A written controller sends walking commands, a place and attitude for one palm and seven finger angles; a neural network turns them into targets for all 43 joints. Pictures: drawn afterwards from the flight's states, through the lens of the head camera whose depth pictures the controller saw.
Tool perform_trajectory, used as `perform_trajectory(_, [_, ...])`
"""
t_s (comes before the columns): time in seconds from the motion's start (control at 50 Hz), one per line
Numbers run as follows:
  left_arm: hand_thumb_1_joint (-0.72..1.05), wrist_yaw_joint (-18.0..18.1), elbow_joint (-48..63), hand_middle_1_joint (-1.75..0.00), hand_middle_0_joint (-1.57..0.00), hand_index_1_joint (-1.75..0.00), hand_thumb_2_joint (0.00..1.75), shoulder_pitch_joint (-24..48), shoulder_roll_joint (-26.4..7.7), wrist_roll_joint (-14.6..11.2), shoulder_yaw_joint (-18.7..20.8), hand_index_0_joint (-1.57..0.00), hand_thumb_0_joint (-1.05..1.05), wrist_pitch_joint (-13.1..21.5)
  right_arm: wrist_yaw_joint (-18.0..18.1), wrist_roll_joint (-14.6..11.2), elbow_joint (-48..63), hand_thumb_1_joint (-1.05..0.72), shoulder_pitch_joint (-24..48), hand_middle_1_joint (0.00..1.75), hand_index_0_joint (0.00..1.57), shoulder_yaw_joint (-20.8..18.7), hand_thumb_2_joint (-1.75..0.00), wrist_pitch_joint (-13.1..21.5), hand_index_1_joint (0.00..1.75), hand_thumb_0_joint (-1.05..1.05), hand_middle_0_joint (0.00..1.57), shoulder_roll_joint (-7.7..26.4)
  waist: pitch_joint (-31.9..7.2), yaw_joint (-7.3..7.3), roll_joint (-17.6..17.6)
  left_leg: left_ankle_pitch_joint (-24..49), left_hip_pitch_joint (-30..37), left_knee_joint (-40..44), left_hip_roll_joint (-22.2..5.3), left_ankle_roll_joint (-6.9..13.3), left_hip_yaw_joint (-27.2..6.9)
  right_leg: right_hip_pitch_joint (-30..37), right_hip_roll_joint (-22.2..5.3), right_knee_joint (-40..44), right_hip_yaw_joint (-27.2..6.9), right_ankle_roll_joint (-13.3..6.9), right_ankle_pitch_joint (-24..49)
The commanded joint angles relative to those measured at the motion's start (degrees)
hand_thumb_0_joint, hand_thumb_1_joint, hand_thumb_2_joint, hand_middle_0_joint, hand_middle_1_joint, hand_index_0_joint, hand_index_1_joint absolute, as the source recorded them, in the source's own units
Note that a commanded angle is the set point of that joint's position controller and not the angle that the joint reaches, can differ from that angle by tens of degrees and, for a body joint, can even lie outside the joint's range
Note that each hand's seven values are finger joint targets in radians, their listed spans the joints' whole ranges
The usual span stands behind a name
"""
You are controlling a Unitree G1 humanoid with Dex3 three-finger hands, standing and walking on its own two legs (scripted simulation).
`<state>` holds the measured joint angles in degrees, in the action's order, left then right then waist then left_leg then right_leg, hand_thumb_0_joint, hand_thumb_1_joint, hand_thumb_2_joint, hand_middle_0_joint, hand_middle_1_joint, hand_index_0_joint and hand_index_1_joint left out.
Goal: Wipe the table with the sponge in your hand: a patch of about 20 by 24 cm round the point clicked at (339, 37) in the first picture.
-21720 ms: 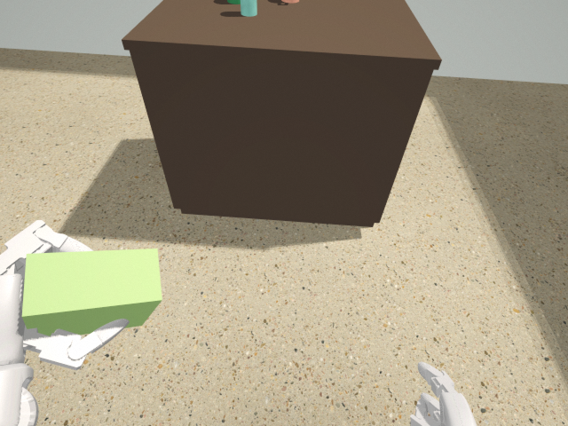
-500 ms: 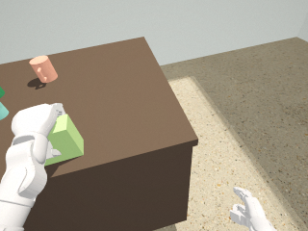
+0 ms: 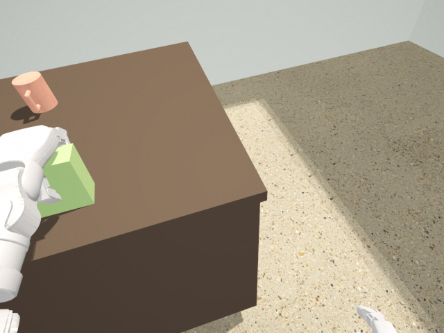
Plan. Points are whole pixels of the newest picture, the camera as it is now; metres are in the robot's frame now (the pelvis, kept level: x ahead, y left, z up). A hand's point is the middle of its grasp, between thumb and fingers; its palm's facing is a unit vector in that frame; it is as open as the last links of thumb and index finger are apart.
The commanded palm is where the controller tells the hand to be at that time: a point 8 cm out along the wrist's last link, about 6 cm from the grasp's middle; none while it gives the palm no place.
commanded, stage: wipe forward along the first lane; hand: left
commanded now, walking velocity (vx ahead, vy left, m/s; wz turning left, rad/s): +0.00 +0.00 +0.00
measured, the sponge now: (54, 189) +0.33 +0.35 +0.11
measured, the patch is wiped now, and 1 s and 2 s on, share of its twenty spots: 0.20 0.35 0.40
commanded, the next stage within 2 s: slide across to the middle lane in 0.86 s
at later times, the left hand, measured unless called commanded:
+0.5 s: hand (47, 155) +0.37 +0.36 +0.15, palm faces -0.09 +0.00 -1.00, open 9.9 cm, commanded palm +0.37 +0.37 +0.17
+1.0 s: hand (49, 136) +0.43 +0.39 +0.15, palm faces -0.11 +0.01 -0.99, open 9.9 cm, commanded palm +0.42 +0.38 +0.18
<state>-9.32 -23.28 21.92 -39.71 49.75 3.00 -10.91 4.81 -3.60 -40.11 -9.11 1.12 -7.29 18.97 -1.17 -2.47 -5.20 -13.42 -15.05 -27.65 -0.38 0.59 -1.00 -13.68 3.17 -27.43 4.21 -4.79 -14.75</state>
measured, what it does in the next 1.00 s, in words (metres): stands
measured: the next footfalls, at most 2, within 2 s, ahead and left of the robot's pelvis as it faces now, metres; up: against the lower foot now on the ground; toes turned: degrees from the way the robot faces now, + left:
none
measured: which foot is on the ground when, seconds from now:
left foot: down 0.00-1.00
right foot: down 0.00-1.00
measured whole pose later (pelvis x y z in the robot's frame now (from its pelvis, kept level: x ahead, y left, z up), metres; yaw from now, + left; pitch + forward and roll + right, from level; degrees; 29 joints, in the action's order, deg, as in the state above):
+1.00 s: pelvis +0.01 +0.03 +0.00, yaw +0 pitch +8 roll -1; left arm -5.5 -53.3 46.2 -44.1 56.2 1.1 0.1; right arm 4.3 -4.7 -40.4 -15.6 0.2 -9.9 17.9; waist -3.9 0.6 -3.1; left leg -14.4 -24.1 -30.3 0.8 1.7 -0.3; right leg -21.8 2.0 -27.9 3.3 -2.5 -14.5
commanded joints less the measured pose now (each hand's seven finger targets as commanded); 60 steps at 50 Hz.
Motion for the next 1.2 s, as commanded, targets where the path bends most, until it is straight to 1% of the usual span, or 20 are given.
perform_trajectory(0.0, [0.1,1.21,-3.5,-1.6,-1.2,-1.6,1.3,10.72,-14.09,2.91,3.09,-1.2,0.0,1.6,0.57,-0.05,8.14,-0.9,5.01,0.3,0.2,-2.33,-0.9,2.33,0.3,0.0,0.2,7.09,-5.68,0.65,8.71,2.34,-5.47,1.2,4.02,2.61,1.58,5.03,-3.01,6.0,-8.12,3.66,6.5])
perform_trajectory(0.06, [0.1,1.46,-5.98,-1.6,-1.2,-1.6,1.3,13.77,-16.32,3.24,4.45,-1.2,0.0,2.94,0.64,0.0,7.98,-0.9,4.09,0.3,0.2,-2.55,-0.9,2.05,0.3,0.0,0.2,7.46,-5.05,0.75,7.96,1.36,-6.63,1.07,3.88,2.66,1.25,3.57,-2.87,6.04,-8.29,3.29,5.15])
perform_trajectory(0.14, [0.1,2.09,-7.97,-1.6,-1.2,-1.6,1.3,15.09,-14.58,3.53,2.97,-1.2,0.0,4.52,0.52,-0.19,8.06,-0.9,2.58,0.3,0.2,-2.93,-0.9,1.87,0.3,0.0,0.2,7.19,-6.95,1.08,9.93,1.23,-7.07,0.04,4.14,2.87,1.35,3.34,-3.0,5.42,-8.24,3.69,5.73])
perform_trajectory(0.26, [0.1,2.89,-12.02,-1.6,-1.2,-1.6,1.3,19.45,-18.35,4.46,4.94,-1.2,0.0,6.24,0.52,-0.2,7.4,-0.9,0.76,0.3,0.2,-3.12,-0.9,1.2,0.3,0.0,0.2,7.58,-9.2,1.21,8.64,1.82,-8.97,-0.62,4.09,2.82,0.95,4.28,-3.2,4.23,-8.84,3.39,8.49])
perform_trajectory(0.3, [0.1,3.24,-12.98,-1.6,-1.2,-1.6,1.3,19.54,-15.17,4.69,2.44,-1.2,0.0,6.43,0.26,-0.4,7.4,-0.9,0.23,0.3,0.2,-3.2,-0.9,1.04,0.3,0.0,0.2,7.16,-8.99,1.69,8.63,1.86,-8.57,-0.65,4.2,2.92,1.22,3.31,-2.92,4.14,-7.97,3.49,8.1])
perform_trajectory(0.36, [0.1,3.38,-14.04,-1.6,-1.2,-1.6,1.3,22.44,-17.64,5.16,3.7,-1.2,0.0,6.91,0.35,-0.35,7.18,-0.9,-0.07,0.3,0.2,-3.18,-0.9,0.63,0.3,0.0,0.2,7.5,-9.38,1.83,8.0,1.86,-9.0,-0.68,4.05,2.96,1.0,3.11,-2.83,4.19,-8.32,3.14,8.4])
perform_trajectory(0.42, [0.1,3.56,-16.21,-1.6,-1.2,-1.6,1.3,25.67,-15.82,5.23,1.32,-1.2,0.0,7.05,0.42,-0.66,6.98,-0.9,-0.77,0.3,0.2,-3.1,-0.9,0.54,0.3,0.0,0.2,7.39,-8.03,2.86,9.11,-0.02,-9.08,-0.38,4.09,3.09,1.33,1.34,-2.69,4.99,-7.79,3.51,5.17])
perform_trajectory(0.46, [0.1,3.57,-17.83,-1.6,-1.2,-1.6,1.3,29.46,-19.24,5.77,3.04,-1.2,0.0,7.51,0.87,-0.58,6.57,-0.9,-1.12,0.3,0.2,-2.99,-0.9,0.43,0.3,0.0,0.2,7.72,-8.21,2.98,8.32,-0.24,-9.69,-0.24,3.97,3.06,1.1,1.24,-2.72,5.1,-8.1,3.24,4.73])
perform_trajectory(0.52, [0.1,3.63,-20.81,-1.6,-1.2,-1.6,1.3,30.71,-18.06,6.56,1.36,-1.2,0.0,8.07,0.79,-0.7,6.22,-0.9,-2.47,0.3,0.2,-3.04,-0.9,0.4,0.3,0.0,0.2,7.58,-9.07,3.37,9.26,0.23,-9.74,-0.44,4.05,3.11,1.24,1.39,-2.7,4.81,-7.71,3.41,5.72])
perform_trajectory(0.56, [0.1,3.59,-21.96,-1.6,-1.2,-1.6,1.3,31.93,-20.78,7.54,3.14,-1.2,0.0,8.62,0.85,-0.51,6.15,-0.9,-2.98,0.3,0.2,-3.17,-0.9,0.14,0.3,0.0,0.2,7.82,-10.81,2.89,7.26,1.52,-9.84,-0.37,3.98,3.04,0.95,2.15,-2.6,4.39,-7.75,2.9,7.34])
perform_trajectory(0.7, [0.1,3.91,-23.26,-1.6,-1.2,-1.6,1.3,31.26,-15.01,8.07,-1.04,-1.2,0.0,9.93,0.15,-0.59,6.51,-0.9,-4.6,0.3,0.2,-3.46,-0.9,-0.67,0.3,0.0,0.2,7.3,-11.26,3.41,6.27,4.07,-7.6,-0.32,3.89,2.96,1.13,0.46,-1.8,3.82,-6.11,2.43,10.0])
perform_trajectory(0.82, [0.1,4.79,-25.56,-1.6,-1.2,-1.6,1.3,35.06,-17.52,7.53,0.61,-1.2,0.0,10.22,0.44,-0.82,5.55,-0.9,-6.04,0.3,0.2,-3.69,-0.9,-0.81,0.3,0.0,0.2,7.99,-10.34,4.25,9.47,2.55,-8.16,0.54,3.71,3.13,1.03,-0.63,-1.6,4.67,-5.85,2.71,8.02])
perform_trajectory(0.86, [0.1,4.82,-25.63,-1.6,-1.2,-1.6,1.3,38.25,-18.82,8.12,0.78,-1.2,0.0,10.34,0.62,-0.85,5.44,-0.9,-6.12,0.3,0.2,-3.48,-0.9,-0.85,0.3,0.0,0.2,8.27,-10.86,4.2,7.66,3.54,-7.92,1.31,3.56,2.94,0.49,-1.19,-1.49,4.62,-5.52,2.17,8.14])
perform_trajectory(0.9, [0.1,5.3,-27.63,-1.6,-1.2,-1.6,1.3,38.51,-16.97,8.8,-1.04,-1.2,0.0,9.99,0.41,-0.88,4.9,-0.9,-7.06,0.3,0.2,-3.67,-0.9,-0.75,0.3,0.0,0.2,8.02,-10.71,4.76,7.25,3.6,-6.86,1.04,3.57,2.95,0.57,-2.47,-1.19,4.43,-5.15,2.28,7.52])
perform_trajectory(0.98, [0.1,5.3,-25.42,-1.6,-1.2,-1.6,1.3,38.84,-15.71,9.26,-1.93,-1.2,0.0,10.31,0.07,-0.61,5.21,-0.9,-7.5,0.3,0.2,-3.76,-0.9,-1.19,0.3,0.0,0.2,7.54,-15.32,4.23,3.89,8.61,-3.33,0.89,3.25,2.58,0.19,-1.1,-0.96,3.53,-4.85,1.66,10.98])
perform_trajectory(1.0, [0.1,5.29,-24.45,-1.6,-1.2,-1.6,1.3,38.52,-12.91,8.77,-3.77,-1.2,0.0,10.12,-0.14,-0.66,5.36,-0.9,-7.28,0.3,0.2,-3.9,-0.9,-1.24,0.3,0.0,0.2,7.27,-15.08,4.4,3.86,8.97,-2.2,0.78,3.14,2.57,0.09,-1.82,-0.86,3.67,-4.58,1.71,10.74])
perform_trajectory(1.06, [0.1,5.37,-20.3,-1.6,-1.2,-1.6,1.3,39.65,-12.26,7.25,-3.1,-1.2,0.0,10.33,-0.19,-0.56,5.8,-0.9,-6.36,0.3,0.2,-3.96,-0.9,-1.04,0.3,0.0,0.2,7.07,-15.83,4.02,3.04,10.93,0.37,1.76,2.55,2.47,-1.05,-1.96,-0.69,4.34,-4.3,1.22,10.72])
perform_trajectory(1.12, [0.1,5.84,-16.89,-1.6,-1.2,-1.6,1.3,39.7,-7.28,4.95,-6.26,-1.2,0.0,9.76,-0.43,-0.78,5.91,-0.9,-5.57,0.3,0.2,-4.07,-0.9,-0.83,0.3,0.0,0.2,6.59,-14.24,4.6,3.55,10.36,2.92,2.43,2.35,2.23,-1.73,-3.33,-0.61,4.72,-3.68,1.46,8.76])
perform_trajectory(1.16, [0.1,6.05,-13.96,-1.6,-1.2,-1.6,1.3,40.46,-9.06,3.96,-4.11,-1.2,0.0,9.58,-0.34,-0.74,6.04,-0.9,-4.62,0.3,0.2,-3.93,-0.9,-0.44,0.3,0.0,0.2,6.81,-15.68,3.78,2.6,12.24,4.31,3.52,2.01,1.84,-2.73,-2.48,-0.54,4.98,-3.58,1.0,9.2])
perform_trajectory(1.18, [0.1,6.34,-13.42,-1.6,-1.2,-1.6,1.3,41.65,-6.81,3.6,-6.2,-1.2,0.0,8.95,-0.48,-0.89,5.72,-0.9,-4.62,0.3,0.2,-3.89,-0.9,-0.36,0.3,0.0,0.2,6.45,-14.67,4.45,3.08,12.44,5.36,3.58,2.04,1.73,-2.8,-2.86,-0.55,4.79,-3.33,1.19,8.89])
